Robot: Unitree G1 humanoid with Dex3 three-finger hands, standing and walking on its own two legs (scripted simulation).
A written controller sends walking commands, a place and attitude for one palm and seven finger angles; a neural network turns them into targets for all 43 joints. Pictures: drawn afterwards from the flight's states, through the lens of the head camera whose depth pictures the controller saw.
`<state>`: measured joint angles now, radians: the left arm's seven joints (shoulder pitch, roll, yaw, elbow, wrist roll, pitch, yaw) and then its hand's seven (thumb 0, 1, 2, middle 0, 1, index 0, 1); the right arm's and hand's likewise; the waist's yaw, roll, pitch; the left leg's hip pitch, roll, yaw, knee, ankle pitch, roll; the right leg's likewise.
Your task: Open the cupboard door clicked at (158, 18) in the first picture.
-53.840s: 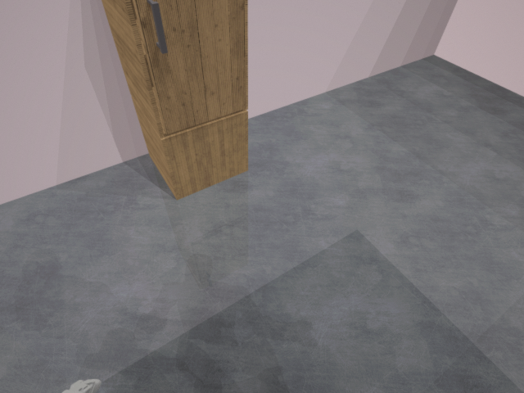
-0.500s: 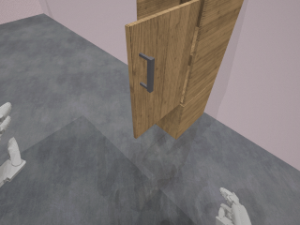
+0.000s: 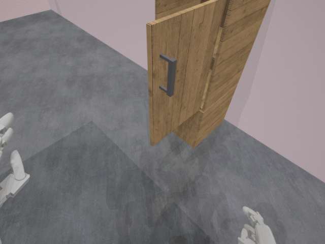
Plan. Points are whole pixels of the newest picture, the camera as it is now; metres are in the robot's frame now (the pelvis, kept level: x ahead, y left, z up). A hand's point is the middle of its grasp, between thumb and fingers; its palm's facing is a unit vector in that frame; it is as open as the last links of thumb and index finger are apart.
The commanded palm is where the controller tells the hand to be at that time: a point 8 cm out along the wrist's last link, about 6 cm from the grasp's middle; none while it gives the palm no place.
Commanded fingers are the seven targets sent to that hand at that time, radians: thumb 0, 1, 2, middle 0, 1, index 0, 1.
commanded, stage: let the arm hang, fingers relaxed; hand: left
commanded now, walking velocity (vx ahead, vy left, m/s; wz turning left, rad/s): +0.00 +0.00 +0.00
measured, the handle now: (166, 75) +0.62 +0.03 +0.07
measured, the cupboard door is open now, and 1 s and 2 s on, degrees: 89 89 89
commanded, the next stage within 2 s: look to check the result in 1.12 s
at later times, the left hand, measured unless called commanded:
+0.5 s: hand out of the picture -0.05 +0.17 -0.18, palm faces +0.04 -0.98 -0.20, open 7.2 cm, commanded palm none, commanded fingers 0.00 0.90 0.90 -0.20 -0.30 -0.20 -0.30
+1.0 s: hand out of the picture +0.05 +0.17 -0.17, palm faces +0.04 -0.97 -0.22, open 7.4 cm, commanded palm none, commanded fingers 0.00 0.90 0.90 -0.20 -0.30 -0.20 -0.30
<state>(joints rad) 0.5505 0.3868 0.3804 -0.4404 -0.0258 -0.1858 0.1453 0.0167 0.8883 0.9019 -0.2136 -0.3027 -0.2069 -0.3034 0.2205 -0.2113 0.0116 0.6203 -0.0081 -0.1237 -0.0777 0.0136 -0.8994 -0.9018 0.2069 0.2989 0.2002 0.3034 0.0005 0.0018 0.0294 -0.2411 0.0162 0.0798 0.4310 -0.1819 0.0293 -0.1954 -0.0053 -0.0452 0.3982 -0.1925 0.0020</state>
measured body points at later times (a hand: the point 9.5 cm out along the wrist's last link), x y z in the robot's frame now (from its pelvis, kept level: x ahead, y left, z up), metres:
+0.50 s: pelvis -0.01 -0.01 +0.00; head +0.02 -0.01 +0.45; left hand -0.05 +0.22 -0.16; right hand -0.02 -0.26 -0.16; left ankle +0.03 +0.10 -0.74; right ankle +0.01 -0.12 -0.74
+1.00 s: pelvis +0.00 -0.02 +0.00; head +0.01 -0.03 +0.45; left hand +0.05 +0.22 -0.15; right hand +0.02 -0.24 -0.16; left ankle +0.03 +0.10 -0.74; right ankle +0.01 -0.12 -0.74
